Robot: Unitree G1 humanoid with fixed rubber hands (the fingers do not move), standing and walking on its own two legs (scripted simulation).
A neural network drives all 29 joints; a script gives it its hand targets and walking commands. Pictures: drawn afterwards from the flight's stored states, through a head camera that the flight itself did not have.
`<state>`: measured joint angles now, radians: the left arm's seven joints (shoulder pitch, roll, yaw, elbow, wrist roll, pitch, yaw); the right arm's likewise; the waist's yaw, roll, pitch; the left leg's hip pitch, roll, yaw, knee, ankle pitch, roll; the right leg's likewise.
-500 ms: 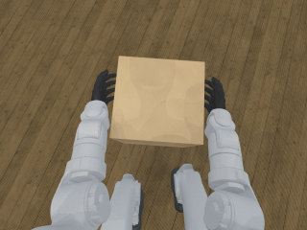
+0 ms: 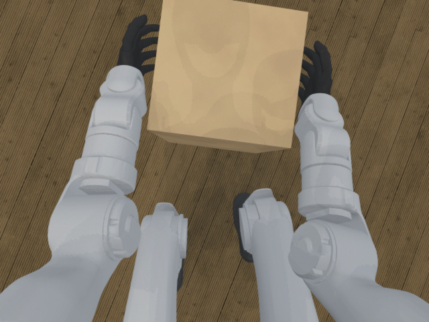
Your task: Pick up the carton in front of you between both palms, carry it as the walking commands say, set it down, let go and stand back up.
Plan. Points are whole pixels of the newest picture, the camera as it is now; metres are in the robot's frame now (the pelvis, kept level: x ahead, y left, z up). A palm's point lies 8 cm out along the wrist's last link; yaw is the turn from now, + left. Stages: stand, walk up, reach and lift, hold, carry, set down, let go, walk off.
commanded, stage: set down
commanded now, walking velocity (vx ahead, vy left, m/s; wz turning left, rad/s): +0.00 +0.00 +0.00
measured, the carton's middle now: (221, 92) +0.50 -0.06 -0.19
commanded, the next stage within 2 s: none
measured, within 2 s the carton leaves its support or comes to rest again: rests again in 1.58 s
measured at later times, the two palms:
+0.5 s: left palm (163, 76) +0.57 +0.06 -0.24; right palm (304, 95) +0.49 -0.23 -0.22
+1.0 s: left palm (161, 84) +0.56 +0.07 -0.27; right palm (299, 100) +0.49 -0.23 -0.25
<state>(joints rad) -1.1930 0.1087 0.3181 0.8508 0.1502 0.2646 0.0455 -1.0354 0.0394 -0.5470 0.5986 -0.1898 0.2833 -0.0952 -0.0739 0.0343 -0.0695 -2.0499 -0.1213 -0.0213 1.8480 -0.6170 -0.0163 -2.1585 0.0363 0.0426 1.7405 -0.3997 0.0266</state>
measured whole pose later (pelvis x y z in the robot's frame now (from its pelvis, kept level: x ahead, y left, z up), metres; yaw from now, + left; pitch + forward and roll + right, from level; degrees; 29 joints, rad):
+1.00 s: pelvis +0.00 +0.02 -0.09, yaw -2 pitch +43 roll -3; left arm -1.50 0.23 0.12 1.13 0.11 0.21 0.10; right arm -1.33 -0.17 -0.56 0.93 -0.11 0.21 -0.02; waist -0.15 0.00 0.23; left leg -2.25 -0.16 -0.01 2.19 -0.69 0.02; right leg -2.33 0.02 0.03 2.04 -0.46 0.07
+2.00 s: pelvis -0.01 +0.00 -0.09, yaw -2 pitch +39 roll -3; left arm -1.53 0.45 -0.08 1.04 -0.15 0.16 0.06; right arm -1.29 -0.25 -0.34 0.93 0.17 0.07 -0.14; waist -0.14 0.01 0.28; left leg -2.20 -0.12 -0.04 2.21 -0.69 -0.01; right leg -2.29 0.01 -0.02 2.05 -0.44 0.02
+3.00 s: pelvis +0.03 +0.00 +0.17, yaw +0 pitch +45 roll +1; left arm -1.16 0.33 0.22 0.97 0.09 0.19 -0.04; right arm -0.89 -0.12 -0.39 0.67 -0.02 0.17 -0.05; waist -0.15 0.04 -0.07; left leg -1.52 -0.08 -0.06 1.16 -0.41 -0.01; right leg -1.60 0.02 0.03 1.06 -0.24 0.01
